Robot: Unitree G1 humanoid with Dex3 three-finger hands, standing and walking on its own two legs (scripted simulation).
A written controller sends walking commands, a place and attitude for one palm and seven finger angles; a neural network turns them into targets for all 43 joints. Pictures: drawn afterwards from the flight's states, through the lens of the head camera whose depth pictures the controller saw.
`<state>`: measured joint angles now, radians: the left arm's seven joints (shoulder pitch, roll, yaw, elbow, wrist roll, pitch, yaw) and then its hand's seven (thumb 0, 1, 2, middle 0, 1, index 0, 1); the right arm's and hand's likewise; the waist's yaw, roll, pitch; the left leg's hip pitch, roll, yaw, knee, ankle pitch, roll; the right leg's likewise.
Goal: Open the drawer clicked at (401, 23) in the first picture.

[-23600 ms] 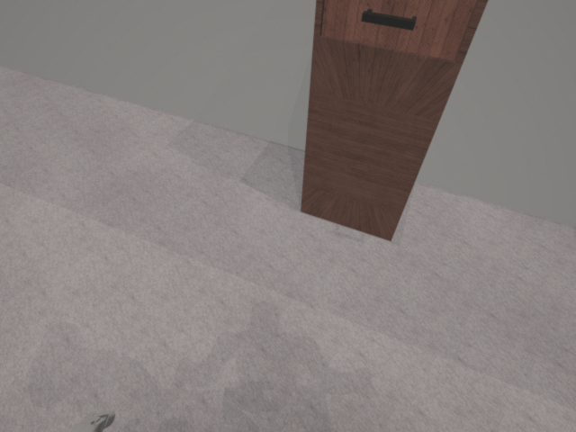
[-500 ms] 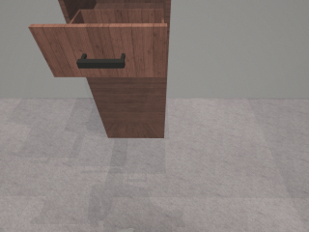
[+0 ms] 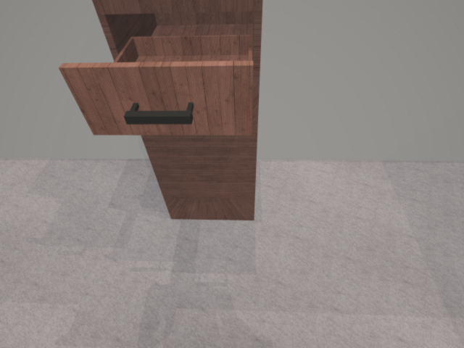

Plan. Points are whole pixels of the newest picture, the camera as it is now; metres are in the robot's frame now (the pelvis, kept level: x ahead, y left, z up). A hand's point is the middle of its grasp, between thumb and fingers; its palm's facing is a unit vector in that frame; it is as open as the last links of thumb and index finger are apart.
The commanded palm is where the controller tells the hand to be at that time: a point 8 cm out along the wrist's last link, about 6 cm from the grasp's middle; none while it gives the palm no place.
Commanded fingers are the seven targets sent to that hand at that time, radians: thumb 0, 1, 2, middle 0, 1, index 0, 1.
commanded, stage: let the arm hang, fingers relaxed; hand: left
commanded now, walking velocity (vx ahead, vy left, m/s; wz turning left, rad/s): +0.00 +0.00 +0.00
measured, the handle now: (160, 112) +0.54 +0.18 +0.13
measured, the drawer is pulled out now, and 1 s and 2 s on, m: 0.28 0.28 0.28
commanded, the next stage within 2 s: look to check the result in 0.28 s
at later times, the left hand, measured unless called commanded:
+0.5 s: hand out of the picture +0.03 +0.17 -0.17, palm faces +0.01 -0.97 -0.24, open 7.4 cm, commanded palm none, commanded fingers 0.00 0.90 0.90 -0.20 -0.30 -0.20 -0.30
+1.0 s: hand out of the picture +0.04 +0.16 -0.17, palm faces +0.02 -0.98 -0.22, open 7.4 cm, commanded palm none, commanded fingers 0.00 0.90 0.90 -0.20 -0.30 -0.20 -0.30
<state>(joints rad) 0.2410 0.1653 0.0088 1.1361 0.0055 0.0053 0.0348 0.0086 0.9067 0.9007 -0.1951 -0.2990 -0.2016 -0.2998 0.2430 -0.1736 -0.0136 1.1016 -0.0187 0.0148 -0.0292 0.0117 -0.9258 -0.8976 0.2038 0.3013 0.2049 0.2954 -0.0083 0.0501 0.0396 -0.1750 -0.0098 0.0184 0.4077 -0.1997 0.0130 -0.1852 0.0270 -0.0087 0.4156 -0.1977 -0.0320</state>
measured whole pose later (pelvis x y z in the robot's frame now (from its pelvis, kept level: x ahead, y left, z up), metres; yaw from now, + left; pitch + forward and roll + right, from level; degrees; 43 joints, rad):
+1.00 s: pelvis +0.01 -0.01 +0.00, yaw -1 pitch -2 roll +0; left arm 0.21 0.16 0.02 1.13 0.00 0.00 0.04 0.01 0.90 0.90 -0.20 -0.30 -0.20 -0.30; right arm 0.24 -0.16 -0.02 1.11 -0.02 0.02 -0.03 0.00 -0.91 -0.90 0.20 0.30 0.20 0.30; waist -0.02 0.02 0.07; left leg -0.16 0.02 0.02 0.40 -0.21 -0.01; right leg -0.16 0.06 -0.01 0.38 -0.19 -0.05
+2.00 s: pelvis +0.00 +0.00 -0.01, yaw +7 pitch -1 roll +0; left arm 0.15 0.22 0.06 1.03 0.01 0.05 0.04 0.01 0.90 0.90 -0.20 -0.30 -0.20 -0.30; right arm 0.21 -0.17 -0.05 1.02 -0.03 0.04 -0.02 0.00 -0.91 -0.90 0.20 0.30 0.20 0.30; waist -0.02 -0.02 0.11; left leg -0.28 -0.05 -0.05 0.57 -0.27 0.03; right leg -0.30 0.00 -0.05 0.75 -0.44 -0.01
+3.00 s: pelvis +0.02 -0.05 +0.00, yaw +12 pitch -2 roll +0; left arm 0.25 0.19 0.02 1.12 0.00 0.02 0.03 0.01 0.90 0.90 -0.20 -0.30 -0.20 -0.30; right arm 0.17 -0.17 -0.02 1.09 -0.02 0.02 -0.03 0.01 -0.93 -0.90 0.20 0.30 0.20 0.30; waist 0.00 0.01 0.08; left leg -0.21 0.01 -0.06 0.44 -0.20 -0.04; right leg -0.12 0.01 -0.05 0.43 -0.28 -0.03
